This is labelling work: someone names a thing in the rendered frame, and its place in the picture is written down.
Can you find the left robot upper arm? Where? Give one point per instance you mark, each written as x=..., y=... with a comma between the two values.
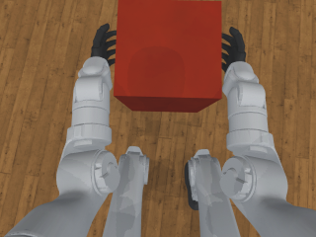
x=84, y=180

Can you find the right robot upper arm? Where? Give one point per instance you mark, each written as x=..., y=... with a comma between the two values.
x=258, y=187

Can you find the robot left forearm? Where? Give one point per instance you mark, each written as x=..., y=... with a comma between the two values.
x=91, y=107

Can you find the left robot hand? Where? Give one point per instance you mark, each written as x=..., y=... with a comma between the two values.
x=100, y=44

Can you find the right robot hand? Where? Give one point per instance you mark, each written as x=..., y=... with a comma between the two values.
x=236, y=49

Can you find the robot left shin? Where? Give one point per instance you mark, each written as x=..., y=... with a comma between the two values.
x=130, y=149

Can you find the robot left thigh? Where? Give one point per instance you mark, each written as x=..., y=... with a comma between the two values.
x=124, y=216

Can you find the carton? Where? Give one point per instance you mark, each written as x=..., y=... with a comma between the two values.
x=168, y=55

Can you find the robot right forearm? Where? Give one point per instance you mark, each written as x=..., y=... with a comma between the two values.
x=247, y=114

